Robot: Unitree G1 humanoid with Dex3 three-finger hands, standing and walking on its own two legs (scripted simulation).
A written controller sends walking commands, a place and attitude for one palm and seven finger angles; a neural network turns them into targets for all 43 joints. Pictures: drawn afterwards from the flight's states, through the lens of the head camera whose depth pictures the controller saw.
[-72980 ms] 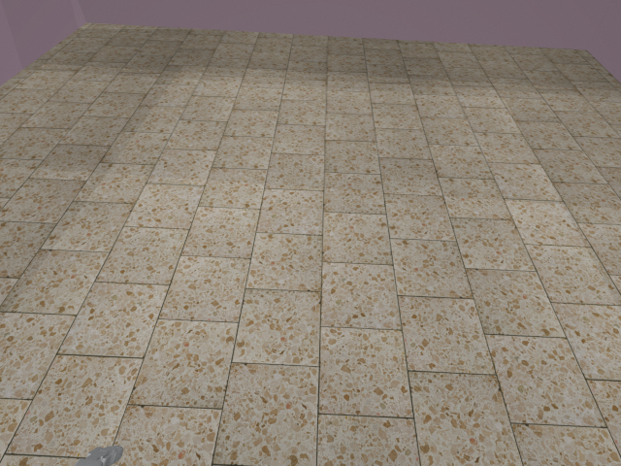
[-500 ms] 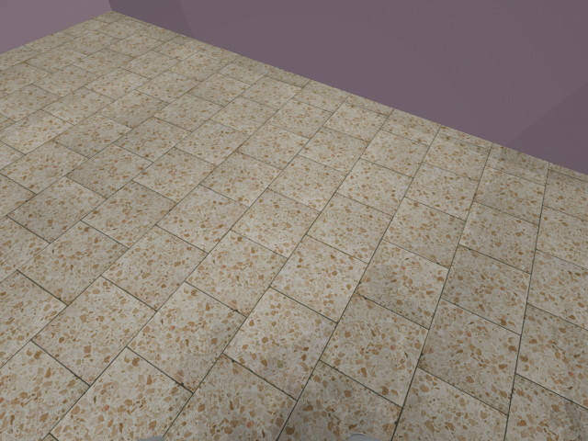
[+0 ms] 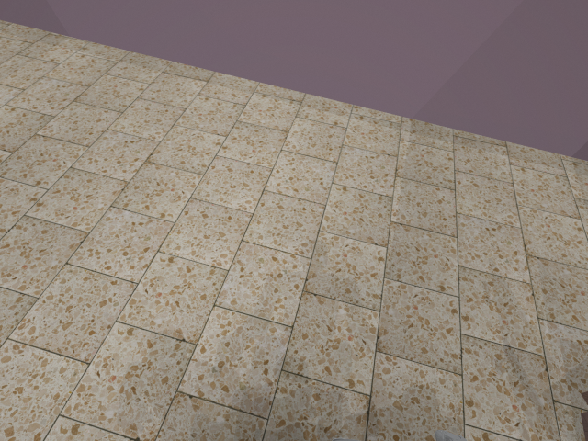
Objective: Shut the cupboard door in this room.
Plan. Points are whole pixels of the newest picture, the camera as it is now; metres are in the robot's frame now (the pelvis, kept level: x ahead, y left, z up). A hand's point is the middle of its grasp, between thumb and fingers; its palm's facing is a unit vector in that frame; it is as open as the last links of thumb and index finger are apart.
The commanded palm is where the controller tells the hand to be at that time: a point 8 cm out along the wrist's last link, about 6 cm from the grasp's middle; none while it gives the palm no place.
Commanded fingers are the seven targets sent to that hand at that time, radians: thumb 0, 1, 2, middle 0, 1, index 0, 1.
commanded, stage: turn to face it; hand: left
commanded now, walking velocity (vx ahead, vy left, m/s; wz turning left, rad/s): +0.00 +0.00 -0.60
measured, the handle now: out of the picture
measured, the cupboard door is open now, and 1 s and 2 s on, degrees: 28 28 28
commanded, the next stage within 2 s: none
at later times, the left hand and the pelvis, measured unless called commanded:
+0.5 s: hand (209, 419) +0.17 +0.14 -0.15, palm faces -0.29 -0.92 -0.26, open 7.4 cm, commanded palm none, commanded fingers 0.00 0.90 0.90 -0.20 -0.30 -0.20 -0.30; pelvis +0.01 -0.03 +0.00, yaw -17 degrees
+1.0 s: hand (242, 370) +0.24 +0.10 -0.15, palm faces -0.56 -0.79 -0.24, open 7.4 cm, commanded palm none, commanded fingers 0.00 0.90 0.90 -0.20 -0.30 -0.20 -0.30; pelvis +0.03 -0.02 +0.00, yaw -36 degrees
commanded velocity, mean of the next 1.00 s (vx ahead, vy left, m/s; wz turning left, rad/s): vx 0.00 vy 0.00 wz -0.60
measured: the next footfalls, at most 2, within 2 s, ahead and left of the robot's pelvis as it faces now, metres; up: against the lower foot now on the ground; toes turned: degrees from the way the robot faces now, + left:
right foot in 0.30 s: +0.02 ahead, -0.14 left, +0.00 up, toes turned -16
left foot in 0.68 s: +0.13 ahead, +0.09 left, +0.00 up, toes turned -21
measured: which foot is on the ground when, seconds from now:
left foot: down 0.00-0.30, up 0.32-0.66, down 0.68-1.00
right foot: up 0.00-0.28, down 0.30-0.68, up 0.70-1.00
